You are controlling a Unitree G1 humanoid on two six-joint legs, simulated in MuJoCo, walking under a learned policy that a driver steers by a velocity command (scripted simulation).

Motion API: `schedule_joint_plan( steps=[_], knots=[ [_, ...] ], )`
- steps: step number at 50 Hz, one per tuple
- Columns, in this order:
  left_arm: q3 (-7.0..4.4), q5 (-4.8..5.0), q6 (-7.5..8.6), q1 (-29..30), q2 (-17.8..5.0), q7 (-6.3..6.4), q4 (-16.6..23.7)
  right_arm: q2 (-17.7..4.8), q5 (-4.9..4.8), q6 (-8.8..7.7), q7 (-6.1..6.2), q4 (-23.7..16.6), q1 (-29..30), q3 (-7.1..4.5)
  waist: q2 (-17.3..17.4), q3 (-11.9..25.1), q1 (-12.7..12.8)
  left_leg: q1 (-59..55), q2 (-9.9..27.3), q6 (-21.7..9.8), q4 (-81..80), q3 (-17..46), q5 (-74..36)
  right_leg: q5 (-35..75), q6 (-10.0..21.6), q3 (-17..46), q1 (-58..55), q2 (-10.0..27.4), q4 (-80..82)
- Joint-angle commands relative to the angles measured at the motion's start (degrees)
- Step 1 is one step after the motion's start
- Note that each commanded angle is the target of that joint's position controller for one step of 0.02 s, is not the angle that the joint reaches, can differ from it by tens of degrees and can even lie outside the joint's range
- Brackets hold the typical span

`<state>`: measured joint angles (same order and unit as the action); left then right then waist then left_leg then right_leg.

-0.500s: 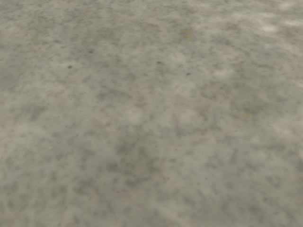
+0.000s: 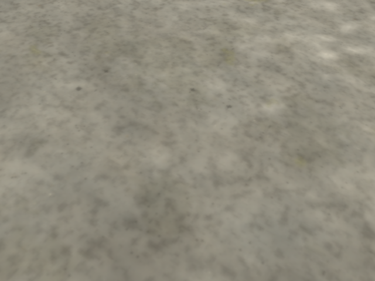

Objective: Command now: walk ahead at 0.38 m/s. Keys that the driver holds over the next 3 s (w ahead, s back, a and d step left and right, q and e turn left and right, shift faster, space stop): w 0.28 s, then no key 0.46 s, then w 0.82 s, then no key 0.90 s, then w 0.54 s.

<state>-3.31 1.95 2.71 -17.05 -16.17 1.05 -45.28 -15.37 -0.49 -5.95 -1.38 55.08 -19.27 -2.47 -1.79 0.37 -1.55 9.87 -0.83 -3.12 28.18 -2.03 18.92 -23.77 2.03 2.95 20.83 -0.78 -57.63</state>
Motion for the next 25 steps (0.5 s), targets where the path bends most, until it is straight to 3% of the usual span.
schedule_joint_plan(
  steps=[1,2,4,8,11,13,15,16,17,18,19,20,21,22,23,25],
  knots=[
    [-1.50,-0.69,2.76,8.18,-5.28,-0.79,6.28,-6.57,0.26,-0.38,0.20,-2.37,-2.49,-0.69,6.94,-6.44,-1.80,-15.29,16.34,-7.62,-19.26,22.83,-1.44,8.73,1.10,1.48,27.04,6.30,-3.90],
    [-1.41,-0.92,2.70,8.43,-4.51,-1.31,6.28,-5.64,0.42,-0.04,0.22,-2.13,-3.62,-0.31,7.82,-5.44,-1.87,-15.02,14.64,-6.92,-19.34,18.97,-8.26,11.07,0.62,0.13,25.33,6.38,-2.27],
    [-0.94,-1.20,2.37,9.93,-2.62,-1.96,6.79,-6.19,0.33,0.51,0.63,-1.69,-5.65,-0.22,7.31,-4.34,-2.19,-15.10,13.24,-7.13,-19.17,13.83,-20.13,14.08,-0.93,-2.23,24.68,6.05,1.27],
    [0.46,-0.79,2.50,18.11,-0.02,-2.62,9.70,-8.11,0.43,1.38,1.89,-1.96,-6.29,-0.28,6.60,-6.31,-3.72,-9.09,11.02,-6.54,-21.52,7.69,-23.40,23.02,-2.75,-4.95,19.03,4.44,16.72],
    [0.65,-0.35,2.82,22.66,-0.64,-3.41,11.13,-8.74,-0.04,1.51,2.18,-1.29,-8.69,-0.42,7.11,-8.40,-4.58,-7.97,12.30,-7.03,-22.90,6.85,-21.38,27.15,-2.37,-5.73,15.10,3.00,23.70],
    [0.56,-0.19,3.10,24.19,-1.50,-3.91,11.95,-8.94,-0.49,1.71,2.19,-0.92,-9.11,-0.69,7.34,-9.06,-3.75,-11.09,14.18,-6.73,-21.70,6.71,-24.18,26.55,-0.87,-4.75,14.93,2.84,26.50],
    [-0.07,-0.54,3.42,22.68,-3.31,-4.21,11.84,-9.60,-0.40,2.12,2.28,-1.13,-8.04,-1.11,7.75,-7.08,-1.18,-14.79,14.97,-5.30,-16.69,5.74,-37.66,24.17,1.20,-4.78,11.42,1.50,28.51],
    [-0.77,-1.03,3.49,18.99,-4.80,-4.07,10.82,-10.45,-0.11,2.47,2.41,-1.41,-7.60,-1.46,9.15,-3.50,1.09,-16.18,14.54,-4.27,-11.26,5.21,-49.73,23.12,2.32,-5.79,5.94,-0.43,28.27],
    [-1.88,-1.31,3.53,10.37,-6.78,-3.70,8.10,-10.55,0.20,3.01,2.49,-1.90,-6.35,-1.51,9.45,2.19,5.75,-15.12,12.53,-2.64,-1.39,3.66,-58.56,25.61,4.09,-6.98,-4.80,-2.30,29.42],
    [-2.60,-1.85,3.37,1.73,-8.77,-2.99,5.54,-9.70,0.54,3.10,2.58,-2.77,-5.95,-1.15,8.46,8.20,9.56,-7.17,9.95,-0.32,10.45,2.95,-54.29,33.96,6.04,-4.23,-19.77,1.06,28.99],
    [-3.37,-3.58,2.89,-5.30,-13.91,-2.32,3.93,-5.16,2.35,2.58,2.53,-4.57,-9.69,0.19,-5.07,18.28,8.35,10.21,2.90,2.34,31.36,1.47,-21.61,51.64,11.77,12.13,-41.23,15.81,23.40],
    [-2.43,-3.31,2.53,-5.30,-11.74,-2.82,3.51,-1.36,0.65,1.85,1.83,-1.94,-17.83,1.37,-14.81,29.50,5.45,20.12,-5.06,4.34,48.55,8.87,18.88,53.04,21.15,34.45,-49.41,27.12,30.84],
    [-1.73,-2.29,1.95,-0.93,-8.42,-2.87,4.18,-8.51,-0.85,1.41,1.54,-2.14,-13.12,-0.68,-6.76,22.83,6.21,21.19,-1.19,4.03,51.62,12.68,16.39,47.73,18.37,28.22,-38.74,23.57,33.93],
    [-0.88,-1.76,1.82,4.54,-6.04,-2.68,4.40,-8.79,-1.71,1.50,1.66,-4.49,-6.33,-0.90,-4.39,12.25,4.65,24.05,1.79,3.97,49.71,8.79,13.49,47.36,15.79,18.50,-29.52,20.57,35.07],
    [-0.30,-1.76,2.17,7.70,-4.50,-2.93,3.89,-7.35,-0.95,1.82,2.18,-4.92,-3.54,-0.74,0.98,6.93,2.74,22.85,4.24,4.41,45.60,7.11,10.12,49.62,14.13,13.16,-20.42,17.57,37.40],
    [-0.01,-2.91,2.82,11.08,-3.50,-3.23,3.01,-5.78,-0.02,3.58,2.96,-4.69,-4.73,-1.06,-0.53,4.52,-0.66,14.57,6.54,4.94,39.37,6.79,5.50,48.92,12.63,6.99,-8.81,14.25,41.34]
  ],
)
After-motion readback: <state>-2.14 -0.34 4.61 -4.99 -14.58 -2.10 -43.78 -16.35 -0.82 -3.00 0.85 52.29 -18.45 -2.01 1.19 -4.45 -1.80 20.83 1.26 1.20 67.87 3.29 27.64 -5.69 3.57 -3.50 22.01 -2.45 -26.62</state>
